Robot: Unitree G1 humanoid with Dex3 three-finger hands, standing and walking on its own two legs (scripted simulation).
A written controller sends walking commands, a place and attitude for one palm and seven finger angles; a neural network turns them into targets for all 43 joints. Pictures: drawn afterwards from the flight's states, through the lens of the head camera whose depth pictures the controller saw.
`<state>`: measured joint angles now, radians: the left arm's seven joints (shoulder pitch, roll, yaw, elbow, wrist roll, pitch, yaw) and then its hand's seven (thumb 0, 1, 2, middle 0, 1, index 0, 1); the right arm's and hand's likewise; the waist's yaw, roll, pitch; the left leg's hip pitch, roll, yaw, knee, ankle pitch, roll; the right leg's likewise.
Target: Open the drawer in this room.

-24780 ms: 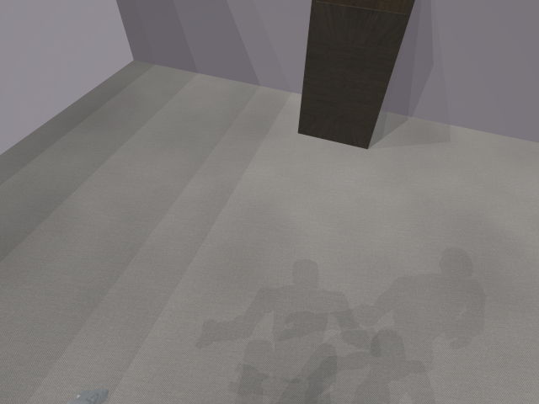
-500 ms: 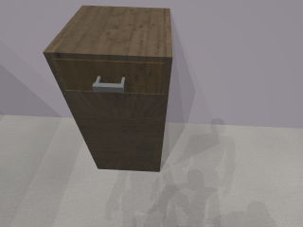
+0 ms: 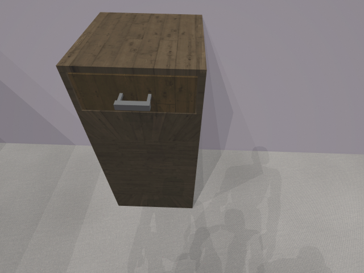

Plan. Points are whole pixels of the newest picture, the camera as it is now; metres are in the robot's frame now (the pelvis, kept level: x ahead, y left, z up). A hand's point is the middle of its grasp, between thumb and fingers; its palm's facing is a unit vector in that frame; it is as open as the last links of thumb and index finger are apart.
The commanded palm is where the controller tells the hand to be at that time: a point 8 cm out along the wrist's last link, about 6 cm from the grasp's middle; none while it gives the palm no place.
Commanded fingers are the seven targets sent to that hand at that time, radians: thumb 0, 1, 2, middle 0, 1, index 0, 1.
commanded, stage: shuffle to correct the standing spot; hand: left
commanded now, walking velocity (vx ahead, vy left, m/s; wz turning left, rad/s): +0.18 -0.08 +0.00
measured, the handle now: (133, 101) +0.58 +0.19 +0.05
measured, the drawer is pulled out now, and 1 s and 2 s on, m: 0.00 0.00 0.00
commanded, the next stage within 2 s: come to a stop and stand still in 0.10 s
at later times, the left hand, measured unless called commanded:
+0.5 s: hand out of the picture +0.05 +0.13 -0.18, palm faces +0.06 -0.98 -0.18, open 7.3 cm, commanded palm none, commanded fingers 0.00 0.90 0.90 -0.20 -0.30 -0.20 -0.30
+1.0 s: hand out of the picture +0.06 +0.14 -0.16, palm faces +0.05 -0.97 -0.22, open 7.2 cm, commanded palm none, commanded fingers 0.00 0.90 0.90 -0.20 -0.30 -0.20 -0.30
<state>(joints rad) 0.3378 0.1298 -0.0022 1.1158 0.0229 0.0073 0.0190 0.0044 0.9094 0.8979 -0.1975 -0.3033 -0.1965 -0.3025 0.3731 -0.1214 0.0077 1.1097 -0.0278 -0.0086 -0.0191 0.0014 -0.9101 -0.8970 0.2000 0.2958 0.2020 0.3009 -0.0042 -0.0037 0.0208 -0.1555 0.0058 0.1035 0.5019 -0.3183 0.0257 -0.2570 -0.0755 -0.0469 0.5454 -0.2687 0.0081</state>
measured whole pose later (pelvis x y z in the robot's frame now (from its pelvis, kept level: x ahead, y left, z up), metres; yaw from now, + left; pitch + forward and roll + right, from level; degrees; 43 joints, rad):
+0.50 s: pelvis +0.07 -0.03 +0.00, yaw +0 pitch -1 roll +1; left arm 0.31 0.11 0.01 1.10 0.02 0.00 0.05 0.02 0.92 0.90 -0.20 -0.30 -0.20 -0.30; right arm 0.27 -0.14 -0.01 1.10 -0.01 -0.01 -0.06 0.02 -0.94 -0.90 0.20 0.30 0.20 0.30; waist 0.01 0.00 0.05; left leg -0.14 0.02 0.12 0.53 -0.37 0.01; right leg -0.23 -0.04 -0.08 0.58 -0.34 -0.01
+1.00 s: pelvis +0.03 -0.05 +0.01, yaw +1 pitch -1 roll +1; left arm 0.23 0.17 0.01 1.06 0.01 0.00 0.03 0.00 0.94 0.90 -0.20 -0.30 -0.20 -0.30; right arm 0.29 -0.14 0.01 1.13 -0.02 0.00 -0.02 0.00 -0.92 -0.90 0.20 0.30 0.20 0.30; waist 0.00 0.00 0.03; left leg -0.15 0.05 0.10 0.42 -0.25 -0.02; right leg -0.21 -0.01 -0.11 0.44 -0.21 -0.04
